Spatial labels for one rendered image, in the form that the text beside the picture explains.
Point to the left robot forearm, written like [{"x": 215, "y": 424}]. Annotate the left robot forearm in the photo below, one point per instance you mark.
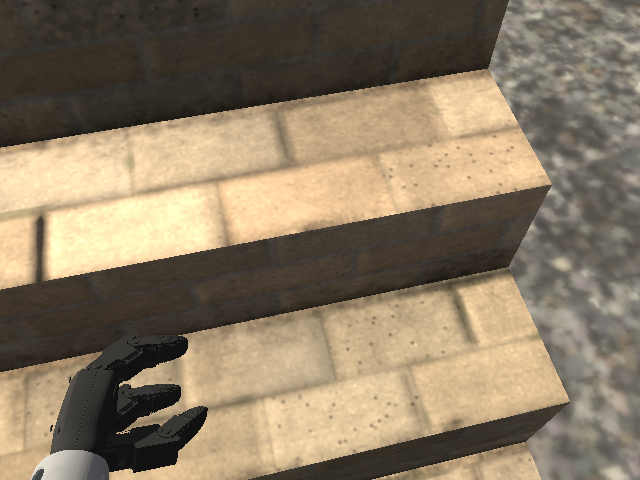
[{"x": 72, "y": 465}]

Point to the robot left hand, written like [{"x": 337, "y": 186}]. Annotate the robot left hand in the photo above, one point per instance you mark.
[{"x": 95, "y": 408}]

